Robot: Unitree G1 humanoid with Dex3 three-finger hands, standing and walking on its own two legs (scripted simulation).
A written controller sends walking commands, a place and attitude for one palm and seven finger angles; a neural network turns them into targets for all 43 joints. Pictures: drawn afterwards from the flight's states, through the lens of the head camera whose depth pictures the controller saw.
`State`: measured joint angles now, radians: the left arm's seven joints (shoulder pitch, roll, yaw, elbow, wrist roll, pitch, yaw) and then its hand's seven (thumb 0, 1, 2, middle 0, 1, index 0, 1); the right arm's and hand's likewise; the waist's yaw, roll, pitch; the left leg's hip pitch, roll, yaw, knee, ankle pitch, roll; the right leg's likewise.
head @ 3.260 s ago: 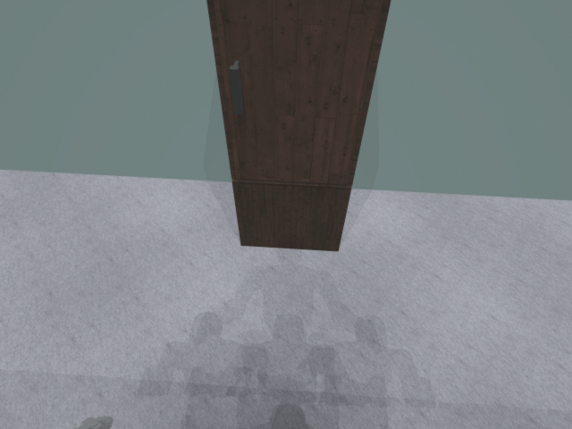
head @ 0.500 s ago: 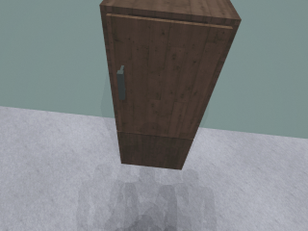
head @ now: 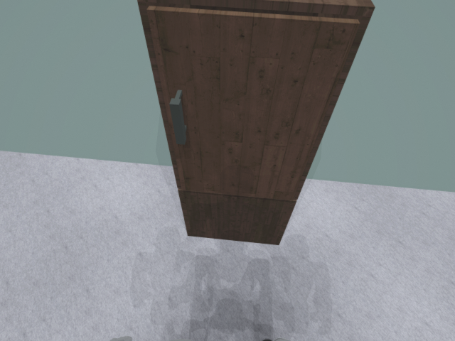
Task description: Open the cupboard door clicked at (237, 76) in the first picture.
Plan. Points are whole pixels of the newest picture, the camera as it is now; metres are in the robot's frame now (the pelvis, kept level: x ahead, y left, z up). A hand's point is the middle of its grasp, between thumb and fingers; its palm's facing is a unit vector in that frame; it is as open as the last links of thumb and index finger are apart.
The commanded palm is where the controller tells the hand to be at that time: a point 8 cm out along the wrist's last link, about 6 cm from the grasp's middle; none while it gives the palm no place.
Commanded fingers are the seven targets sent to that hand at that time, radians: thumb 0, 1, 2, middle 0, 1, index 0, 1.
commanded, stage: come to a stop and stand still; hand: left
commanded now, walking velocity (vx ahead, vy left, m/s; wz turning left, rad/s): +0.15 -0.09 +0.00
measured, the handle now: (180, 117) +0.59 +0.16 +0.02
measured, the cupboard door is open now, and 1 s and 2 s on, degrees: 0 0 0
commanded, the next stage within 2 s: look again from close up in 1.06 s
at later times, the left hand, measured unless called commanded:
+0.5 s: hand out of the picture -0.01 +0.19 -0.17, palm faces -0.02 -0.98 -0.18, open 7.4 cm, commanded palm none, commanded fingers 0.00 0.90 0.90 -0.20 -0.30 -0.20 -0.30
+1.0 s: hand out of the picture -0.04 +0.11 -0.16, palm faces +0.04 -0.99 -0.15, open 7.4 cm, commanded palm none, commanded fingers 0.00 0.90 0.90 -0.20 -0.30 -0.20 -0.30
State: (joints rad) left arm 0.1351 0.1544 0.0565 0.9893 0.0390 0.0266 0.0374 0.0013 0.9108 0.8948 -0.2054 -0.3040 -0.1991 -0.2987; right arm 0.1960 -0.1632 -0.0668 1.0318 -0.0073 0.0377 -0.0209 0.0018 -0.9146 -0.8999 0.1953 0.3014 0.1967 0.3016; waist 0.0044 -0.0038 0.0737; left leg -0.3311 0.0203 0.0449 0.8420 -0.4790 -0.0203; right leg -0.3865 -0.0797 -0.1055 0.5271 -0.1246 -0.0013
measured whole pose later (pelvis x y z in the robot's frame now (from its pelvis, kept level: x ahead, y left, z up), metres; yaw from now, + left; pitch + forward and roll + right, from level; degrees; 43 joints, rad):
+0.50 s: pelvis -0.01 +0.01 +0.01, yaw -2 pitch +0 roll +1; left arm 0.27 0.16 0.04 1.12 0.01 0.03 0.01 0.00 0.91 0.90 -0.20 -0.30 -0.19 -0.30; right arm 0.33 -0.12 -0.03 1.15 -0.01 0.00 -0.05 0.00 -0.91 -0.90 0.20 0.30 0.20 0.30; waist -0.03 -0.03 0.04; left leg -0.19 0.00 0.09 0.45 -0.25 0.02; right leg -0.19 -0.04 -0.03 0.47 -0.25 0.02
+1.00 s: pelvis -0.02 -0.04 +0.02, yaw -1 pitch -1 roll +0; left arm 0.33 0.09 0.01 1.15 0.01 -0.01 0.03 0.00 0.91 0.90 -0.20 -0.30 -0.20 -0.30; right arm 0.29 -0.12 -0.01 1.16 -0.01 0.00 -0.04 0.00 -0.91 -0.90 0.20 0.30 0.20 0.30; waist 0.00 0.01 0.02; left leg -0.16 0.08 0.04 0.41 -0.22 -0.05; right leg -0.13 0.04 -0.08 0.40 -0.25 -0.06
